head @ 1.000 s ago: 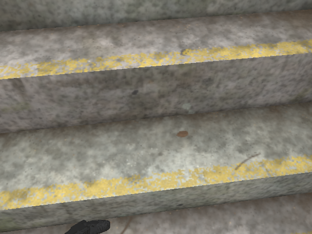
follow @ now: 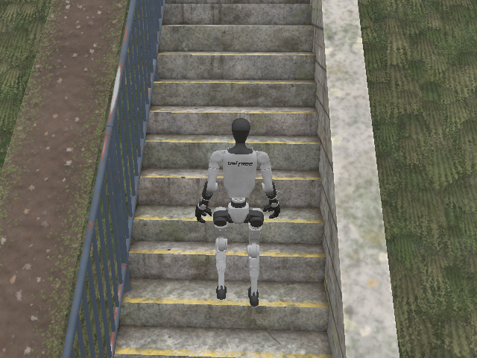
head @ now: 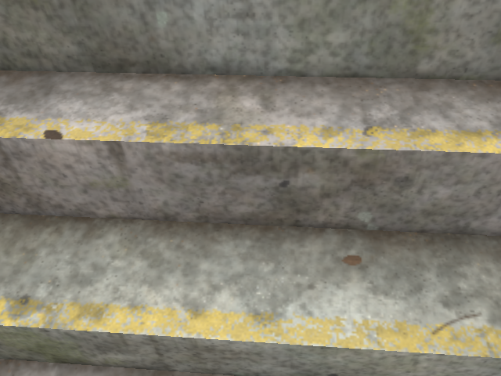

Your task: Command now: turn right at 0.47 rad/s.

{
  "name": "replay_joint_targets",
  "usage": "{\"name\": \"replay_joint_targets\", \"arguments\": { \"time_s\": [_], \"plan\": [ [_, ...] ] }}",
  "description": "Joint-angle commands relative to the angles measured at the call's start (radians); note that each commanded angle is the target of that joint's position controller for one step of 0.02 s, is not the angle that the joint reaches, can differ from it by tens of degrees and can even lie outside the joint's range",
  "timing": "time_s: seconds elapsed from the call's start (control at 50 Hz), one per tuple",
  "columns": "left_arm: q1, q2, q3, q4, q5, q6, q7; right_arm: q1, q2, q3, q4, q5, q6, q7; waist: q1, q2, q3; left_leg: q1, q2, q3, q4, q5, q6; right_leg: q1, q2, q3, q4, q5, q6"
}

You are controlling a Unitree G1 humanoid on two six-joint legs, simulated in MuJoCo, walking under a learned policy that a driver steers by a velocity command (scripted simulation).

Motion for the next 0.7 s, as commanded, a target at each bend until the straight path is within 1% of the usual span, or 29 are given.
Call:
{"name": "replay_joint_targets", "arguments": {
  "time_s": [0.02,0.08,0.1,0.12,0.14,0.16,0.18,0.2,0.22,0.24,0.26,0.28,0.32,0.38,0.4,0.44,0.46,0.48,0.5,0.52,0.54,0.56,0.58,0.6,0.62,0.64,0.66,0.68,0.7],
  "plan": [
    [-0.08,0.151,0.033,-0.095,0.003,-0.006,0.002,-0.088,-0.007,0.014,-0.119,-0.02,-0.015,0.014,-0.017,-0.12,-0.029,-0.11,-0.027,-0.001,0.017,-0.057,0.0,0.079,-0.188,0.282,-0.224,0.36,-0.221],
    [-0.051,0.16,0.036,-0.084,0.003,0.002,0.003,-0.038,-0.004,0.027,-0.119,0.013,0.0,0.0,-0.014,-0.196,-0.034,0.01,-0.065,0.023,-0.289,-0.184,0.02,0.087,-0.163,0.288,-0.205,0.424,-0.181],
    [-0.045,0.162,0.039,-0.079,0.0,0.007,0.002,-0.01,-0.001,0.031,-0.114,0.024,0.002,-0.008,-0.019,-0.214,-0.032,0.062,-0.082,0.043,-0.432,-0.167,0.023,0.088,-0.153,0.296,-0.193,0.434,-0.165],
    [-0.059,0.163,0.041,-0.077,-0.008,0.01,-0.002,0.038,0.006,0.035,-0.099,0.031,0.001,-0.018,-0.043,-0.213,-0.04,0.156,-0.093,0.061,-0.587,-0.012,0.025,0.068,-0.138,0.296,-0.173,0.444,-0.14],
    [-0.096,0.137,0.039,-0.087,-0.025,0.0,-0.013,0.073,-0.005,0.033,-0.084,0.022,-0.008,-0.031,-0.061,-0.185,-0.053,0.302,-0.072,0.031,-0.639,0.178,0.032,-0.029,-0.131,0.294,-0.126,0.471,-0.111],
    [-0.111,0.09,0.029,-0.088,-0.032,-0.007,-0.025,0.123,-0.056,0.022,-0.084,0.004,-0.021,-0.04,-0.091,-0.03,-0.086,0.474,0.069,-0.122,-0.738,0.227,0.051,-0.189,-0.066,0.228,0.035,0.284,-0.061],
    [-0.165,0.067,0.023,-0.145,-0.053,-0.008,-0.024,0.111,-0.169,-0.005,-0.109,-0.024,-0.015,-0.046,-0.121,0.318,-0.099,0.503,0.312,-0.392,-0.784,0.415,0.174,-0.426,0.08,0.039,0.273,-0.155,0.003],
    [-0.095,0.129,0.039,-0.113,-0.003,-0.008,-0.025,0.094,-0.128,-0.001,-0.145,-0.027,-0.021,-0.046,-0.098,0.246,-0.17,0.428,0.412,-0.468,-0.771,0.528,0.282,-0.363,0.037,0.049,0.596,-0.259,0.056],
    [-0.072,0.136,0.05,-0.075,0.012,-0.005,-0.03,0.051,-0.062,0.023,-0.152,-0.023,-0.024,-0.044,-0.074,0.124,-0.134,0.375,0.352,-0.384,-0.754,0.421,0.306,-0.363,0.019,0.084,0.754,-0.194,0.073],
    [-0.074,0.132,0.053,-0.059,0.019,0.002,-0.038,-0.008,-0.034,0.033,-0.161,-0.024,-0.028,-0.042,-0.046,0.074,-0.086,0.314,0.282,-0.287,-0.742,0.27,0.284,-0.369,-0.004,0.083,0.85,-0.115,0.086],
    [-0.116,0.134,0.049,-0.081,0.02,0.002,-0.055,-0.035,-0.035,0.038,-0.16,-0.023,-0.047,-0.046,-0.027,0.024,-0.039,0.303,0.24,-0.259,-0.746,0.162,0.255,-0.411,-0.022,0.101,0.792,-0.061,0.093],
    [-0.143,0.09,0.03,-0.109,0.015,0.008,-0.06,-0.015,-0.06,0.029,-0.133,-0.032,-0.048,-0.052,-0.031,0.05,0.02,0.29,0.192,-0.224,-0.725,0.101,0.277,-0.457,0.006,0.075,0.765,0.013,0.109],
    [-0.143,0.078,0.017,-0.104,0.011,0.015,-0.067,0.034,-0.048,0.031,-0.129,-0.034,-0.05,-0.055,-0.063,0.013,0.006,0.338,0.204,-0.226,-0.71,0.118,0.297,-0.469,0.026,0.055,0.714,0.038,0.121],
    [-0.165,0.057,-0.001,-0.129,0.0,0.021,-0.069,0.08,-0.06,0.025,-0.111,-0.029,-0.054,-0.057,-0.088,0.065,-0.012,0.405,0.238,-0.244,-0.721,0.132,0.294,-0.456,0.006,0.037,0.524,-0.021,0.121],
    [-0.171,0.054,-0.008,-0.138,-0.003,0.022,-0.069,0.095,-0.07,0.021,-0.106,-0.035,-0.052,-0.058,-0.101,0.086,-0.016,0.433,0.236,-0.229,-0.709,0.168,0.29,-0.451,0.003,-0.002,0.449,-0.063,0.116],
    [-0.144,0.029,-0.027,-0.13,-0.017,0.021,-0.067,0.106,-0.071,0.016,-0.088,-0.038,-0.044,-0.054,-0.097,0.12,-0.044,0.408,0.2,-0.202,-0.713,0.235,0.257,-0.302,-0.038,-0.059,0.221,-0.138,0.095],
    [-0.088,0.028,-0.027,-0.075,-0.036,0.023,-0.066,0.113,-0.062,0.015,-0.075,-0.034,-0.048,-0.038,-0.097,0.131,-0.09,0.3,0.184,-0.144,-0.72,0.296,0.241,-0.086,-0.022,-0.097,0.139,-0.174,0.057],
    [-0.019,0.003,-0.031,-0.046,-0.042,0.021,-0.062,0.133,-0.057,0.015,-0.036,-0.021,-0.047,-0.026,-0.077,0.146,-0.08,0.22,0.174,-0.138,-0.725,0.31,0.236,0.057,-0.01,-0.121,0.021,-0.064,0.028],
    [0.037,-0.007,-0.032,-0.013,-0.04,0.018,-0.055,0.134,-0.038,0.021,-0.007,-0.01,-0.052,-0.01,-0.048,0.124,-0.059,0.147,0.168,-0.128,-0.716,0.278,0.217,0.18,0.013,-0.158,-0.105,0.079,0.008],
    [0.043,-0.003,-0.032,-0.003,-0.032,0.01,-0.048,0.141,-0.016,0.026,0.016,-0.009,-0.057,0.009,-0.033,0.078,-0.016,0.076,0.145,-0.114,-0.692,0.224,0.185,0.256,0.004,-0.133,-0.191,0.153,0.005],
    [0.05,0.023,-0.03,-0.017,-0.016,-0.014,-0.042,0.129,0.018,0.03,0.03,0.001,-0.057,0.029,-0.011,-0.013,0.0,-0.006,0.11,-0.08,-0.586,0.139,0.141,0.343,-0.106,0.021,-0.287,0.201,0.007],
    [0.007,0.086,-0.025,-0.052,0.001,-0.033,-0.028,0.122,0.049,0.034,0.007,0.028,-0.047,0.034,-0.031,-0.182,-0.011,-0.083,0.055,-0.045,-0.516,0.017,0.081,0.301,-0.291,0.224,-0.341,0.114,-0.045],
    [-0.003,0.077,-0.013,-0.076,0.001,-0.027,-0.018,0.115,-0.009,0.017,0.01,0.042,-0.03,0.019,0.0,-0.258,-0.041,0.073,0.036,-0.021,-0.364,-0.052,0.054,0.094,-0.369,0.302,-0.442,-0.114,-0.15],
    [-0.041,0.055,-0.022,-0.088,-0.004,-0.03,-0.014,0.109,-0.041,0.004,0.008,0.03,-0.02,0.016,-0.021,-0.255,0.005,0.095,0.033,-0.049,-0.257,-0.036,0.042,0.02,-0.361,0.317,-0.483,-0.25,-0.19],
    [-0.063,0.05,-0.024,-0.094,-0.008,-0.034,-0.011,0.099,-0.048,-0.004,0.008,0.016,-0.016,0.015,-0.029,-0.251,0.037,0.049,0.025,-0.064,-0.165,-0.055,0.032,0.007,-0.351,0.286,-0.488,-0.248,-0.203],
    [-0.069,0.053,-0.023,-0.098,-0.006,-0.04,-0.006,0.099,-0.051,-0.014,0.021,0.003,-0.014,0.015,-0.032,-0.211,0.039,0.01,0.021,-0.073,-0.065,-0.069,0.023,0.026,-0.337,0.241,-0.461,-0.147,-0.209],
    [-0.041,0.063,-0.019,-0.079,-0.003,-0.041,-0.001,0.119,-0.047,-0.02,0.039,-0.014,-0.012,0.02,-0.039,-0.127,0.018,-0.023,0.008,-0.077,0.013,-0.08,0.019,0.079,-0.311,0.201,-0.417,-0.03,-0.214],
    [-0.033,0.074,-0.014,-0.077,0.001,-0.044,0.001,0.13,-0.029,-0.021,0.05,-0.021,-0.011,0.022,-0.042,-0.09,0.006,-0.047,0.0,-0.07,0.075,-0.073,0.015,0.101,-0.304,0.158,-0.383,0.064,-0.214],
    [-0.035,0.082,-0.01,-0.077,0.004,-0.046,0.001,0.129,-0.016,-0.02,0.049,-0.022,-0.011,0.024,-0.045,-0.079,-0.004,-0.061,-0.002,-0.063,0.104,-0.062,0.012,0.114,-0.298,0.127,-0.36,0.113,-0.21]
  ]
}}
